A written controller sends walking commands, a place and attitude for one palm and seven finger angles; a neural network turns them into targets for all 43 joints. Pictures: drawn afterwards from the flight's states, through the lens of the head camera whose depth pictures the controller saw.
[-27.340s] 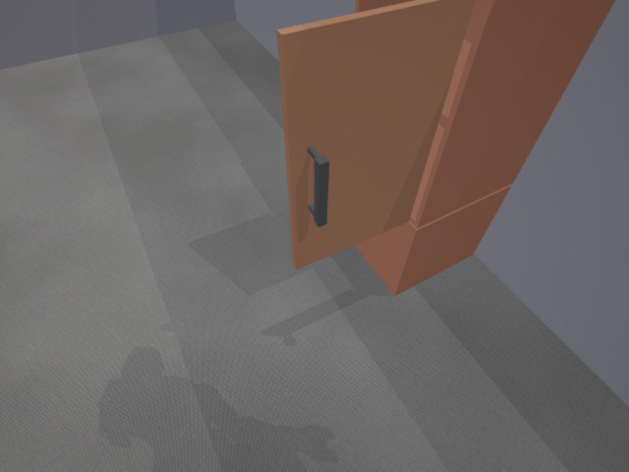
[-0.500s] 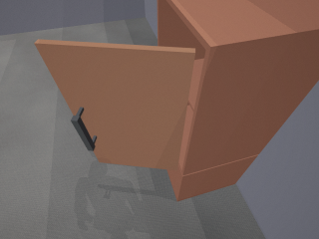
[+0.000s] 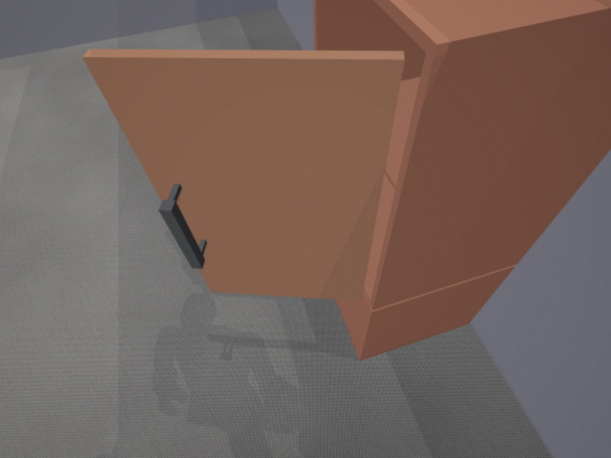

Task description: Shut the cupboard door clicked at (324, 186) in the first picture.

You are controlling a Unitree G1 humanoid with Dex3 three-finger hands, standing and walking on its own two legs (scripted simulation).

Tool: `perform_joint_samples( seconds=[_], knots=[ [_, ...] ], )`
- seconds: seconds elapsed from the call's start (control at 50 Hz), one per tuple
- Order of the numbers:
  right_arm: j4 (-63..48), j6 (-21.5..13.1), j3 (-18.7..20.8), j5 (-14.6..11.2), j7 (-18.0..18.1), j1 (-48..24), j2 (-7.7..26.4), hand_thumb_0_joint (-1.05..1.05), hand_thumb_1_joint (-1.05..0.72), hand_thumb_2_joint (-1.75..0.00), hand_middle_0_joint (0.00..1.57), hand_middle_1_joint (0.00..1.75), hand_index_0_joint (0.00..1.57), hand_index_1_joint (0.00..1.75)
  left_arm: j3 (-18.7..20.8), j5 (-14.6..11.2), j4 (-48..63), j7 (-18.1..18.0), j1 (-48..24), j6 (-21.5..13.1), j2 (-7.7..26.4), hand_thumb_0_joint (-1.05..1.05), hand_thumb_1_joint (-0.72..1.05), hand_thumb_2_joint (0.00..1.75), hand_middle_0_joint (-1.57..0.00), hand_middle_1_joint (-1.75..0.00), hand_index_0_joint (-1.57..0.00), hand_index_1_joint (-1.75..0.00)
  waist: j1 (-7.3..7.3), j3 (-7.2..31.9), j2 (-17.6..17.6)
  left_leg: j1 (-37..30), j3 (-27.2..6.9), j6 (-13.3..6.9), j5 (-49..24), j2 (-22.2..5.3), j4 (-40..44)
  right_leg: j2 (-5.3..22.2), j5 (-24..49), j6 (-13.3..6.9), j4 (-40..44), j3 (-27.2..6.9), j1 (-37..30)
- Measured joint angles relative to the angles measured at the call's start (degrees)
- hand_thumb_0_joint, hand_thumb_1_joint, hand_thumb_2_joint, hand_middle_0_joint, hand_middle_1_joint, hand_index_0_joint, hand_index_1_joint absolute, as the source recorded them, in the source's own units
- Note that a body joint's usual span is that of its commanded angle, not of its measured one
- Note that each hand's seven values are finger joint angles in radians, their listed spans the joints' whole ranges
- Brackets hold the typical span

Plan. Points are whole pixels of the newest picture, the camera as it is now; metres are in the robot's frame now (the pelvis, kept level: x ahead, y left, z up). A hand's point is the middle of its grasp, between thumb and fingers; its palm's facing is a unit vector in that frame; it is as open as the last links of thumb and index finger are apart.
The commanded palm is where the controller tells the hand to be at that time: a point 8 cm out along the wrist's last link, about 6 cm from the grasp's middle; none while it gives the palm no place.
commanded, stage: shuffle to correct the standing spot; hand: left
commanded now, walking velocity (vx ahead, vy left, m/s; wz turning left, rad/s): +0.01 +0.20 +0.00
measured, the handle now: (187, 228) +0.46 +0.25 -0.04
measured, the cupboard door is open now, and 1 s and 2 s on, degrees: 67 67 67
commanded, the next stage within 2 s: come to a stop and stand still in 0.08 s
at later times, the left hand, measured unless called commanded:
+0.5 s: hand out of the picture +0.00 +0.28 -0.18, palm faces +0.07 -0.97 -0.24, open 7.3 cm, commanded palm none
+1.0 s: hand out of the picture +0.03 +0.23 -0.15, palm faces +0.04 -0.97 -0.24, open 7.3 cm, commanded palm none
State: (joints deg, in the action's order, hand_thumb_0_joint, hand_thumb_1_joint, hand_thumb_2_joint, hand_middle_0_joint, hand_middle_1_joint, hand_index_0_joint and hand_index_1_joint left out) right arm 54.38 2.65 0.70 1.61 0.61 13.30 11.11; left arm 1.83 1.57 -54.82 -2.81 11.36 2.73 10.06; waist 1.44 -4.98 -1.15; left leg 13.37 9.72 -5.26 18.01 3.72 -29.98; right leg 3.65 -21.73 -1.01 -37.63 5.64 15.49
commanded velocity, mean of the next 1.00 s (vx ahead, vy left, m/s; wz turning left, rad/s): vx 0.01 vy -0.05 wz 0.00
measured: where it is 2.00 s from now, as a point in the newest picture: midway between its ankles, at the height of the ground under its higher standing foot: outside the picture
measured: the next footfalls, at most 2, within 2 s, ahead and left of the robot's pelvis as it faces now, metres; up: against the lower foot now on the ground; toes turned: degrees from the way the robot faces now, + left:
left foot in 0.36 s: +0.01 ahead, +0.18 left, +0.00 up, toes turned +1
right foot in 0.66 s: +0.02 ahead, -0.02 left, +0.00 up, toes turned +1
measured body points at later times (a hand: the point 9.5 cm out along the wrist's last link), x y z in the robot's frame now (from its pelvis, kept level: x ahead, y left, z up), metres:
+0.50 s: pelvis -0.01 +0.07 +0.00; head +0.02 +0.10 +0.45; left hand +0.00 +0.33 -0.16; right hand +0.05 -0.15 -0.14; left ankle +0.01 +0.22 -0.73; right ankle -0.05 -0.05 -0.69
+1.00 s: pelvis -0.01 +0.04 +0.01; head -0.01 +0.03 +0.46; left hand +0.03 +0.28 -0.13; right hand +0.01 -0.18 -0.16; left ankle -0.03 +0.17 -0.73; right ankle -0.03 -0.01 -0.73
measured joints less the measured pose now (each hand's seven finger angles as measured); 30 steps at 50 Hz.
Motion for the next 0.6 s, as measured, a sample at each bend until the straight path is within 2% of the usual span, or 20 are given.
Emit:
perform_joint_samples(
  seconds=[0.02, 0.08, 0.12, 0.18, 0.24, 0.3, 0.34, 0.36, 0.38, 0.42, 0.48, 0.54, 0.6],
  knots=[
    [0.05, 0.1, 0.17, -0.28, -0.22, 0.08, 0.2, 0.0, -0.92, -0.9, 0.2, 0.3, 0.2, 0.3, -0.15, 0.21, 0.27, -0.1, 0.24, -0.82, -0.3, 0.0, 0.91, 0.9, -0.2, -0.3, -0.2, -0.3, 0.22, 0.19, -0.23, 1.43, -0.05, 0.76, 0.82, -0.09, -2.55, 0.07, 0.92, -0.16, 2.35, -0.01, -0.74],
    [0.6, 1.34, 1.02, -0.11, -0.56, -0.62, 0.87, 0.0, -0.92, -0.9, 0.2, 0.3, 0.2, 0.3, -0.7, 0.34, 0.27, -0.14, 1.01, -2.41, -1.32, 0.0, 0.91, 0.9, -0.2, -0.3, -0.21, -0.3, -0.11, 0.09, -1.05, 8.07, -4.48, 4.75, 9.18, -0.03, -18.84, 0.43, 0.2, -0.39, 1.94, 0.46, -0.61],
    [0.74, 1.83, 1.43, -0.07, -0.96, -1.27, 1.09, 0.0, -0.92, -0.9, 0.2, 0.3, 0.2, 0.3, -0.75, 0.4, 0.14, -0.1, 2.09, -2.8, -1.45, 0.0, 0.91, 0.9, -0.2, -0.3, -0.21, -0.3, -0.03, 0.22, -0.36, 12.01, -6.49, 6.4, 8.3, -0.69, -27.96, 1.15, 1.2, -0.02, 3.67, -0.01, -1.18],
    [0.24, 1.94, 1.83, -0.31, -1.62, -2.0, 1.17, 0.0, -0.92, -0.9, 0.2, 0.3, 0.2, 0.3, -0.59, 0.57, -0.39, 0.38, 3.7, -2.77, -0.92, 0.0, 0.91, 0.9, -0.21, -0.3, -0.21, -0.3, 0.0, 0.55, 1.31, 14.96, -8.1, 8.14, 4.54, -3.01, -31.84, 2.52, 3.17, 0.86, 6.45, -0.91, -1.95],
    [-0.29, 1.58, 1.98, -0.69, -1.94, -2.51, 1.16, 0.0, -0.92, -0.9, 0.2, 0.3, 0.2, 0.3, -0.17, 0.85, -0.87, 0.97, 4.84, -2.4, 0.14, 0.0, 0.91, 0.9, -0.21, -0.3, -0.21, -0.3, 0.35, 0.73, 3.2, 14.3, -8.19, 8.91, 2.46, -5.12, -26.41, 4.15, 4.2, 2.0, 7.83, -1.79, -2.28],
    [-0.4, 0.55, 1.87, -1.05, -1.91, -2.84, 1.12, 0.0, -0.92, -0.9, 0.2, 0.3, 0.2, 0.3, 0.32, 1.12, -1.29, 1.35, 5.74, -1.96, 1.42, 0.0, 0.91, 0.9, -0.21, -0.3, -0.21, -0.3, 1.09, 0.81, 4.67, 9.89, -7.25, 8.56, 0.81, -5.74, -14.41, 5.43, 3.93, 3.38, 7.04, -2.74, -2.04],
    [-0.42, -0.73, 1.53, -1.08, -1.73, -2.64, 1.35, 0.0, -0.91, -0.9, 0.2, 0.3, 0.2, 0.3, 0.54, 0.93, -1.7, 1.35, 6.69, -1.55, 2.03, 0.0, 0.91, 0.9, -0.21, -0.3, -0.21, -0.3, 1.31, 1.24, 4.42, 5.01, -6.36, 8.24, -3.38, -6.06, -4.49, 5.23, 2.62, 4.34, 4.55, -3.22, -1.27],
    [-0.71, -1.63, 1.39, -0.93, -1.62, -1.98, 1.94, 0.0, -0.91, -0.9, 0.2, 0.3, 0.2, 0.3, 0.52, 0.72, -1.8, 1.32, 7.38, -1.2, 1.96, 0.0, 0.91, 0.9, -0.21, -0.3, -0.21, -0.3, 1.12, 2.0, 2.8, 2.81, -6.92, 7.84, -4.07, -7.16, -0.51, 4.05, 1.17, 4.19, 2.26, -2.86, -0.38],
    [-0.17, -2.25, 1.44, -0.68, -1.15, -1.99, 1.24, 0.0, -0.91, -0.9, 0.2, 0.3, 0.2, 0.3, 0.66, 0.49, -2.25, 1.18, 7.1, -0.66, 2.65, 0.0, 0.91, 0.9, -0.21, -0.3, -0.21, -0.3, 0.47, 1.93, 3.41, 3.18, -7.1, 7.61, -1.69, -6.79, -1.4, 3.97, -2.16, 3.84, -0.96, -3.54, 0.69],
    [0.87, -2.54, 0.51, -0.05, -0.4, -1.58, -1.06, 0.0, -0.91, -0.9, 0.2, 0.3, 0.2, 0.3, 1.24, 0.06, -2.96, 0.73, 5.92, 0.17, 4.25, 0.0, 0.91, 0.9, -0.2, -0.3, -0.21, -0.3, 0.13, 1.28, 5.74, 3.72, -7.33, 7.22, -0.94, -5.58, -3.56, 2.41, -7.05, 2.43, -7.54, -6.08, 2.49],
    [2.72, -2.33, -0.59, 0.45, 0.67, -0.22, -3.32, 0.0, -0.92, -0.9, 0.2, 0.3, 0.2, 0.3, 1.46, -0.14, -3.78, 0.93, 4.63, 0.27, 4.67, 0.01, 0.91, 0.9, -0.2, -0.3, -0.2, -0.3, -0.07, 1.49, 5.99, 2.5, -8.3, 7.02, -3.18, -5.38, -1.44, -0.9, -7.34, 1.36, -14.4, -5.91, 4.06],
    [3.81, -1.78, -0.52, 0.71, 1.12, 0.36, -3.1, 0.0, -0.95, -0.9, 0.2, 0.3, 0.2, 0.3, 1.15, -0.29, -3.32, 1.88, 3.95, 0.35, 3.61, 0.01, 0.91, 0.9, -0.2, -0.3, -0.2, -0.3, -0.41, 1.58, 4.99, 1.67, -8.5, 6.77, -4.69, -5.51, 1.06, -2.68, -6.99, 1.2, -14.16, -4.16, 4.28],
    [4.15, -1.43, -0.25, 0.8, 1.24, 0.54, -2.35, 0.0, -0.94, -0.9, 0.2, 0.3, 0.21, 0.3, 0.68, -0.42, -2.72, 2.51, 3.28, 0.57, 2.12, 0.0, 0.91, 0.9, -0.2, -0.3, -0.2, -0.3, -1.15, 1.36, 3.67, 1.59, -8.3, 6.96, -5.69, -5.8, 2.34, -3.65, -6.97, 0.88, -9.15, -2.94, 3.04]
  ],
)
